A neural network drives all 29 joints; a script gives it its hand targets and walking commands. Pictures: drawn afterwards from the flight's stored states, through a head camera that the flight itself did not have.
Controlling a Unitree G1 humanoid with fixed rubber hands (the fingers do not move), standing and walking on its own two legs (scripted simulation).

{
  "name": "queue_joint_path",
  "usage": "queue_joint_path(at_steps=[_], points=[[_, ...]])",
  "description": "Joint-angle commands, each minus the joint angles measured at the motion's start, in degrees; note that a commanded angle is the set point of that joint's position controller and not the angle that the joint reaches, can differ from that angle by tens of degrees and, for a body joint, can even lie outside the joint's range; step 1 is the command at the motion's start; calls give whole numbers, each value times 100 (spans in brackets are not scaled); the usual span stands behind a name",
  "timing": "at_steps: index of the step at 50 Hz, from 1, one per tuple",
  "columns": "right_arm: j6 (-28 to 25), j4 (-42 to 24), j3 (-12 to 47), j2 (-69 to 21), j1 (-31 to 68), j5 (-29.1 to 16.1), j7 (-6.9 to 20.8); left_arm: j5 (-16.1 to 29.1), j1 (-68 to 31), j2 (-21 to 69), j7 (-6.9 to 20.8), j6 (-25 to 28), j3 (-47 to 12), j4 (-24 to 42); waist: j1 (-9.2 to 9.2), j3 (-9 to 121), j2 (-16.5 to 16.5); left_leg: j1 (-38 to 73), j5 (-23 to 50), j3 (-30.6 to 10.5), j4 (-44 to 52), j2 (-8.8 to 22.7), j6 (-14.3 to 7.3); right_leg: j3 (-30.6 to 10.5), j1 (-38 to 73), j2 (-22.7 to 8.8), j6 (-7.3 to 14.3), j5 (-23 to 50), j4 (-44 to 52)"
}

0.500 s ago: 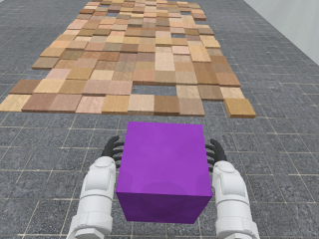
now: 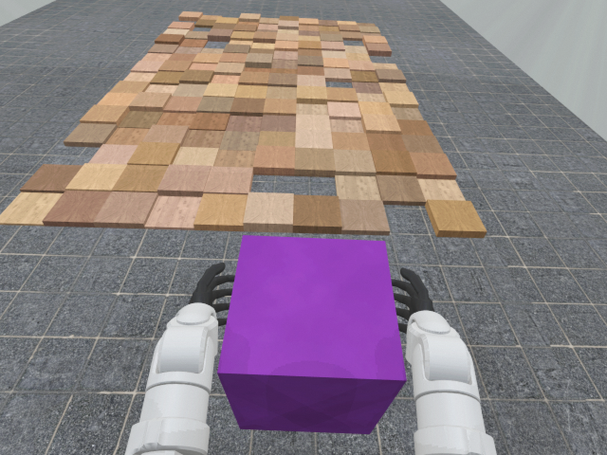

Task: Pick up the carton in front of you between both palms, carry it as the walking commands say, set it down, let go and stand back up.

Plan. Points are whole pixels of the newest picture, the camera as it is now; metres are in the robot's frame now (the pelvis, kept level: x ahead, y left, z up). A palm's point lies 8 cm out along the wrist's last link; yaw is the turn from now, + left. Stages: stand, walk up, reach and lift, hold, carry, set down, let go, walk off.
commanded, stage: hold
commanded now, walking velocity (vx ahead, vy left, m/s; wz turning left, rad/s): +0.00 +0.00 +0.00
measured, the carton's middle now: (309, 339) +0.29 +0.00 -0.03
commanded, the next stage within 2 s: carry in 0.92 s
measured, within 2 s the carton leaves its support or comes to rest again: neither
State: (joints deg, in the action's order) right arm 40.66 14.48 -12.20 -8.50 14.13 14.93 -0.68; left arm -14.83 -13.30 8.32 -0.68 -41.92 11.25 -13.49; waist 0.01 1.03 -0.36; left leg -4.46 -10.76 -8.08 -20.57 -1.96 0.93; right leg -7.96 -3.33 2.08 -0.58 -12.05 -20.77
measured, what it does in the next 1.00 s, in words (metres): stands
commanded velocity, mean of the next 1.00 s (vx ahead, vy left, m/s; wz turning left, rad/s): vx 0.06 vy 0.00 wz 0.00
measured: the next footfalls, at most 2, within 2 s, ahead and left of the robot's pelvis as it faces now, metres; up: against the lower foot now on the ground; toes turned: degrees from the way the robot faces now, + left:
left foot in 1.32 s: +0.16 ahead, +0.09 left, +0.00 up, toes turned +7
right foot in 1.64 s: +0.41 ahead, -0.16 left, +0.00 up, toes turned -14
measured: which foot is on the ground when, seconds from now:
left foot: down 0.00-1.00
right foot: down 0.00-1.00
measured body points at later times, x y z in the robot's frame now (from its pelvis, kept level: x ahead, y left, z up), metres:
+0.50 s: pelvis -0.01 +0.00 +0.00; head -0.06 +0.01 +0.45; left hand +0.29 +0.15 +0.04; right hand +0.29 -0.15 +0.04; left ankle +0.01 +0.13 -0.75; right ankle +0.00 -0.13 -0.75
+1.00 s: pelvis +0.00 +0.00 +0.00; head -0.05 +0.00 +0.44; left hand +0.30 +0.15 +0.04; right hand +0.30 -0.16 +0.04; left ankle +0.01 +0.13 -0.74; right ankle +0.00 -0.13 -0.74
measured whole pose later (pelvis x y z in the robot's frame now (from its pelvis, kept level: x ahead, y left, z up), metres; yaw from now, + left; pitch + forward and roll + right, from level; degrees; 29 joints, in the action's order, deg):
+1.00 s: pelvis +0.00 +0.00 +0.00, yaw -1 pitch -3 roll +0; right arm 44.1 12.0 -11.6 -8.6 14.5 15.2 -0.4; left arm -14.8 -13.5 8.4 -0.3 -45.1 11.3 -11.0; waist 0.5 4.6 -0.2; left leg -9.9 -16.4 -4.7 -26.1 -1.1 0.7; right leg -6.1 -9.7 1.1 -0.4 -19.6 -27.2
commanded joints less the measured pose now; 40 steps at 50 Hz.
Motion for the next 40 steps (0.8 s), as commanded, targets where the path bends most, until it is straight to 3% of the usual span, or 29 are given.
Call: queue_joint_path(at_steps=[1, 6, 18, 40], points=[[22, -318, 3263, -5463, 2625, -1550, 1443, 1616, -2893, 5349, 1426, 110, -3305, 530, -16, 1405, 0, 632, 1419, 389, 212, -387, 45, 351, 271, 344, -105, 1544, 293], [161, 49, 2885, -5268, 2692, -1360, 1472, 1366, -2936, 5165, 1447, -34, -2916, 157, 8, 742, 6, 367, 536, 443, 325, -357, -2, 383, -20, 319, -52, 632, 413], [68, 150, 2904, -5407, 3283, -1382, 1554, 1405, -3486, 5406, 1501, 32, -2940, 29, 3, 1032, 31, 435, 371, 462, 242, -327, 4, 422, -81, 312, -15, 394, 332], [105, -98, 2958, -5346, 2880, -1407, 1520, 1439, -3060, 5346, 1452, -7, -2973, 252, 10, 1148, 29, 615, 1066, 432, 266, -345, 33, 400, 143, 341, -49, 1074, 337]])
